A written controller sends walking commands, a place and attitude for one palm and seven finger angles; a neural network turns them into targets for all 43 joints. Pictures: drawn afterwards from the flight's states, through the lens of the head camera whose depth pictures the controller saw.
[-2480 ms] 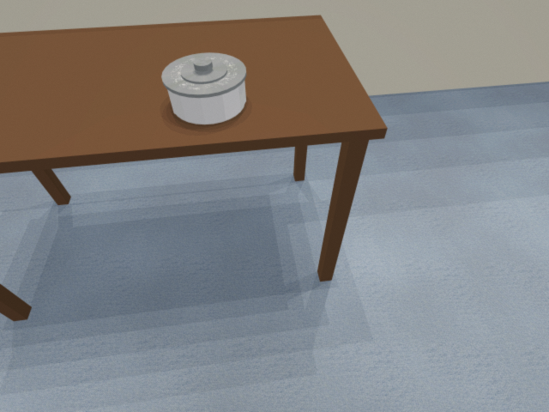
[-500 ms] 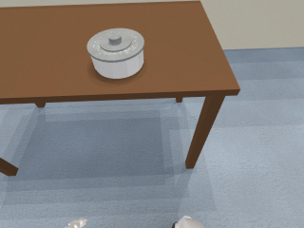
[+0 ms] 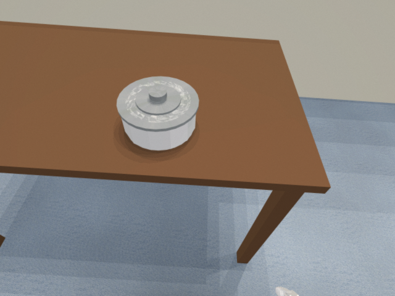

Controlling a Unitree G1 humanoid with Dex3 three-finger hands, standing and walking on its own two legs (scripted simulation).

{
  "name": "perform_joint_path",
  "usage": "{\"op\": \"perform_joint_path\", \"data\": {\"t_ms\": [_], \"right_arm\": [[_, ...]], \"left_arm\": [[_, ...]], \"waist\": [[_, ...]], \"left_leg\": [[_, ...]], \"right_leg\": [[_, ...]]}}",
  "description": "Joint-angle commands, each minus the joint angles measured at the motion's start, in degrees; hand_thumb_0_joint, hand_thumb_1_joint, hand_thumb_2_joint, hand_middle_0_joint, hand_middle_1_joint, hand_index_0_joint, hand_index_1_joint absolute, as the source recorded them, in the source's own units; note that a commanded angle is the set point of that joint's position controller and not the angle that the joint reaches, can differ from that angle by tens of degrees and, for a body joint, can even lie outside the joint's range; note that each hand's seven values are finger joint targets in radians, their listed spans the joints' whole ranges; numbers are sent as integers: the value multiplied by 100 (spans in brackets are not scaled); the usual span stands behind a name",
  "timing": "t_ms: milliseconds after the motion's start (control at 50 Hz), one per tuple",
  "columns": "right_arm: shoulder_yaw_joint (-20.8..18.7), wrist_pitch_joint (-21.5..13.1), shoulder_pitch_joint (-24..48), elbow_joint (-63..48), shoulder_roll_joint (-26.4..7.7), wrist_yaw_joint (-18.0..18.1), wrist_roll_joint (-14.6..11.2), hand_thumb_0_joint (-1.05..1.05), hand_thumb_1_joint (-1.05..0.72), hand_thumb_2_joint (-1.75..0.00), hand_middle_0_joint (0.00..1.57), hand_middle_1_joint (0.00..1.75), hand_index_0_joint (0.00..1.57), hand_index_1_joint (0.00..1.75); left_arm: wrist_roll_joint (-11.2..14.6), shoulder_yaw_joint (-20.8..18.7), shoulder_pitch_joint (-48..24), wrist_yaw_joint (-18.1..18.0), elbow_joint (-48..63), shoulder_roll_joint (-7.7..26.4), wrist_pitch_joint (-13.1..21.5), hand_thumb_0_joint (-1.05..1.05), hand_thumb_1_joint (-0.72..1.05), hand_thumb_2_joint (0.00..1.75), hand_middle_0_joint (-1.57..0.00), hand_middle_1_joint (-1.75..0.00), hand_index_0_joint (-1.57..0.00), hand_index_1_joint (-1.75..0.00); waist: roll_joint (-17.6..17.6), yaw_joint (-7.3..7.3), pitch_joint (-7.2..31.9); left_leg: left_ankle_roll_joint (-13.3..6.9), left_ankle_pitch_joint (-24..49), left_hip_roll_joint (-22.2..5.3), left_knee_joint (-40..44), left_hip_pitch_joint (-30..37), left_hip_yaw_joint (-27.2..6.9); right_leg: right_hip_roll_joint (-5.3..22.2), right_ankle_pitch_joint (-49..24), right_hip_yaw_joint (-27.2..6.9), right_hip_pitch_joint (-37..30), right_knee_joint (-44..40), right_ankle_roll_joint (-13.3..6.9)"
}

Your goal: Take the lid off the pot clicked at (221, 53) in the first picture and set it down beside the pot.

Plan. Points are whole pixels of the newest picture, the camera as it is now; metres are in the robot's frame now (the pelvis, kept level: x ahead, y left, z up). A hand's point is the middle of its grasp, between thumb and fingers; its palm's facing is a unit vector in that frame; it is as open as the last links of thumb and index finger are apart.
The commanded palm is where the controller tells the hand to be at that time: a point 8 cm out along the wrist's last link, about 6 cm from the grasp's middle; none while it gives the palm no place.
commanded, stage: come to a stop and stand still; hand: left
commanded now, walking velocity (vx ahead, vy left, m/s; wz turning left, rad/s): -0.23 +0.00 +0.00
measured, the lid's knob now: (157, 93) +0.51 +0.16 +0.11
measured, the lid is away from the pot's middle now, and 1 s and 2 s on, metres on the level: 0.00 0.00 0.00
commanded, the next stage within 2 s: look again from close up in 1.02 s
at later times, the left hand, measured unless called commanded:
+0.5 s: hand out of the picture -0.01 +0.15 -0.15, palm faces +0.07 -0.96 -0.28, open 7.4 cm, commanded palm none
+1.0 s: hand out of the picture +0.04 +0.22 -0.17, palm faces -0.02 -0.96 -0.28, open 7.4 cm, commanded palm none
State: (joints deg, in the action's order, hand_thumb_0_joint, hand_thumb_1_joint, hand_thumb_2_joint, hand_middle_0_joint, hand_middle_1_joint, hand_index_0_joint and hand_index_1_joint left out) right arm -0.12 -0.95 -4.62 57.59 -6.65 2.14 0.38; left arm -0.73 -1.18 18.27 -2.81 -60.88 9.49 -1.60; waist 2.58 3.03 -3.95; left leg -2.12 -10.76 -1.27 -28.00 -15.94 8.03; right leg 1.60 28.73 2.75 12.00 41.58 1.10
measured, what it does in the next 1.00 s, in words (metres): steps on the spot: right foot, then left foot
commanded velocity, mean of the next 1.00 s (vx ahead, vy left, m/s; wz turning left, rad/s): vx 0.02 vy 0.05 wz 0.00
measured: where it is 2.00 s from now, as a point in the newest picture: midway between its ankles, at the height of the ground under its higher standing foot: outside the picture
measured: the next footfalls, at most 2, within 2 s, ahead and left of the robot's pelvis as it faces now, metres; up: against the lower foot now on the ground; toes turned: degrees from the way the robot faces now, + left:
right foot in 0.20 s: +0.02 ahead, -0.16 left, +0.00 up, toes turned -1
left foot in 0.58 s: -0.01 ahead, +0.11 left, +0.00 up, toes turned +0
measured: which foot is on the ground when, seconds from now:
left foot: down 0.00-0.18, up 0.20-0.56, down 0.58-1.00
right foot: up 0.00-0.18, down 0.20-1.00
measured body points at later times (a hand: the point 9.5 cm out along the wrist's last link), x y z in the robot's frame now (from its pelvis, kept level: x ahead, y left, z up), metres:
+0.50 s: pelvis -0.03 -0.04 +0.01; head +0.00 -0.06 +0.46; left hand -0.02 +0.20 -0.13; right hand +0.02 -0.31 -0.14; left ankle -0.06 +0.10 -0.69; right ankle -0.02 -0.16 -0.73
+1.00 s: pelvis -0.04 +0.02 -0.01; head -0.02 +0.01 +0.44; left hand +0.04 +0.27 -0.15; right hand +0.03 -0.22 -0.16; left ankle -0.05 +0.11 -0.73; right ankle -0.02 -0.16 -0.73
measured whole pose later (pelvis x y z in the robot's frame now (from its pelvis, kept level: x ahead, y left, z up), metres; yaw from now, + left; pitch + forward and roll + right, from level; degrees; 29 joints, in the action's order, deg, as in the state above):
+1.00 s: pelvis -0.04 +0.02 -0.01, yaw -2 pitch -1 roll +0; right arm -1.1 1.2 -11.7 53.3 -10.8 0.4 1.2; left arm -1.2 -0.2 13.1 -2.7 -53.4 12.2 -1.4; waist -1.5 0.3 -3.0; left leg -2.1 -20.4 0.9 -35.3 -13.9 2.3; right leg 4.2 15.9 -3.1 16.4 33.1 3.7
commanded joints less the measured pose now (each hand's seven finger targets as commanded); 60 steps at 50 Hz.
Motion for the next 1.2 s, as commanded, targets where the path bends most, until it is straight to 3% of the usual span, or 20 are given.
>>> {"op": "perform_joint_path", "data": {"t_ms": [0, 80, 120, 140, 160, 180, 200, 220, 260, 400, 480, 500, 520, 540, 560, 580, 600, 640, 780, 1180], "right_arm": [[-444, 187, -563, -232, -1343, 82, 36, 0, -90, -90, 20, 30, 20, 30], [-488, 226, -93, -409, -1308, -11, 84, 0, -90, -90, 20, 30, 20, 30], [-484, 256, 55, -434, -1228, -70, 50, 0, -90, -90, 20, 30, 20, 30], [-461, 286, 18, -446, -986, -110, 6, 0, -90, -90, 20, 30, 20, 30], [-419, 345, -180, -514, -606, -162, -35, 0, -90, -90, 20, 30, 20, 30], [-460, 422, -38, -607, -755, -190, 0, 0, -90, -90, 20, 30, 20, 30], [-477, 481, 90, -654, -775, -195, 35, 0, -90, -90, 20, 30, 20, 30], [-482, 477, 31, -604, -832, -199, 58, 0, -90, -90, 20, 30, 20, 30], [-486, 400, -419, -415, -959, -242, 76, 0, -90, -90, 20, 30, 20, 30], [-343, 259, -271, -523, -900, -215, 7, 0, -90, -90, 20, 30, 20, 30], [-303, 225, -641, -387, -857, -181, -31, 0, -90, -90, 20, 30, 20, 30], [-256, 137, -1074, -501, -1025, -219, 116, 0, -90, -90, 20, 30, 20, 30], [-332, 78, -1151, -640, -929, -224, 108, 0, -90, -90, 20, 30, 20, 30], [-323, 93, -975, -785, -1277, -184, 157, 0, -90, -90, 20, 30, 20, 30], [-351, 145, -712, -965, -1456, -138, 151, 0, -90, -90, 20, 30, 20, 30], [-352, 180, -642, -1099, -1503, -110, 166, 0, -90, -90, 20, 30, 20, 30], [-301, 184, -603, -1082, -1368, -185, 120, 0, -90, -90, 20, 30, 20, 30], [-260, 222, -665, -1030, -1171, -195, 102, 0, -90, -90, 20, 30, 20, 30], [-303, 97, -740, -942, -1220, -152, 64, 0, -90, -90, 20, 30, 20, 30], [-283, 79, -815, -506, -1143, -119, 46, 0, -90, -90, 20, 30, 20, 30]], "left_arm": [[18, -254, 432, -39, 404, 545, 16, 0, 90, 90, -20, -30, -20, -30], [12, -300, 606, -2, 526, 369, -13, 0, 90, 90, -20, -30, -20, -30], [-28, -279, 940, 21, 443, 391, 35, 0, 90, 90, -20, -30, -20, -30], [-86, -273, 947, 5, 437, 595, 83, 0, 90, 90, -20, -30, -20, -30], [-142, -313, 566, -9, 585, 1128, 132, 0, 90, 90, -20, -30, -20, -30], [-123, -358, 346, 19, 801, 1460, 106, 0, 90, 90, -20, -30, -20, -30], [-128, -411, 215, 10, 850, 1573, 115, 0, 90, 90, -20, -30, -20, -30], [-124, -406, 27, -2, 841, 1482, 138, 0, 90, 90, -20, -30, -20, -30], [-106, -354, -227, 11, 884, 1274, 173, 0, 90, 90, -20, -30, -20, -30], [-100, -409, 472, 9, 639, 1392, 223, 0, 90, 90, -20, -30, -20, -30], [-98, -381, 89, 24, 636, 1413, 170, 0, 90, 90, -20, -30, -20, -30], [-114, -93, -287, -35, 707, 1634, 378, 0, 90, 90, -20, -30, -20, -30], [-29, -117, -426, -55, 1019, 1218, 195, 0, 90, 90, -20, -30, -20, -30], [-3, -27, -417, -25, 1096, 1025, 161, 0, 90, 90, -20, -30, -20, -30], [9, -21, -95, 3, 1115, 837, 174, 0, 90, 90, -20, -30, -20, -30], [13, -42, 109, 13, 1094, 762, 240, 0, 90, 90, -20, -30, -20, -30], [-47, -54, -78, -7, 953, 1038, 178, 0, 90, 90, -20, -30, -20, -30], [-52, -56, -354, -13, 1031, 1160, 136, 0, 90, 90, -20, -30, -20, -30], [-39, -45, -178, -35, 1032, 898, 163, 0, 90, 90, -20, -30, -20, -30], [-23, -73, -321, 2, 854, 1017, 173, 0, 90, 90, -20, -30, -20, -30]], "waist": [[-649, -324, 940], [-1067, -130, 1132], [-700, 78, 989], [-32, 80, 640], [1388, -130, 265], [1104, 19, 122], [872, 5, 34], [875, -99, -201], [763, -255, -126], [794, 166, 571], [928, -64, 538], [-551, -641, 279], [-887, -525, 632], [-1410, -425, 687], [-1130, -158, 595], [-37, 3, 537], [-291, -175, 469], [-727, -335, -230], [-557, -233, 280], [-332, -325, 388]], "left_leg": [[-1069, 5013, -1936, 390, 1512, -1483], [-772, 3133, -1635, 459, 717, -1105], [-415, 1247, -1255, 121, 42, -926], [-70, -103, -706, -371, -370, -691], [325, -1539, 52, -1189, -964, -286], [346, -2106, 79, -2101, -778, -637], [314, -2033, 103, -2779, -960, -908], [271, -1758, 77, -3201, -1259, -1145], [332, -1168, 52, -3490, -1457, -1084], [477, -1489, 135, -1882, -1212, -741], [413, -1137, 220, -782, -279, -621], [92, -605, 239, 74, 568, -1097], [139, -570, -47, 483, 794, -943], [-50, -576, -467, 587, 490, -1586], [-160, -909, -697, 595, -141, -1525], [-103, -1090, -515, 216, -624, -1237], [46, -1250, -177, -15, -594, -1209], [85, -1236, -89, -46, -501, -1154], [-66, 391, -433, 184, -80, -1394], [20, 514, -311, 87, 412, -1081]], "right_leg": [[93, 408, -456, 1205, 1450, -11], [128, -48, -271, 638, 716, -29], [137, -1091, -102, -49, -682, 7], [336, -1717, -477, -88, -1775, -4], [1514, -1501, -2123, 280, -2599, -487], [2246, -753, -2726, 1067, -3094, -1118], [2257, -541, -3052, 1252, -3165, -1280], [2049, -706, -2938, 1175, -3051, -1221], [1589, -1510, -2030, 575, -2665, -1022], [1656, -3898, -1685, -1159, -2137, -1214], [1458, -3612, -1496, -545, -2163, -1011], [1196, -2898, -1547, -35, -1304, -889], [745, -1102, -823, 749, -989, -523], [199, -658, -311, 737, -713, -276], [59, -680, -89, 378, -825, -193], [18, -877, -141, -28, -1011, -167], [338, -474, -582, 326, -1297, -319], [381, -304, -876, 1031, -1412, -365], [110, -1780, -348, 384, -941, -153], [390, -2421, -695, 260, -1214, -168]]}}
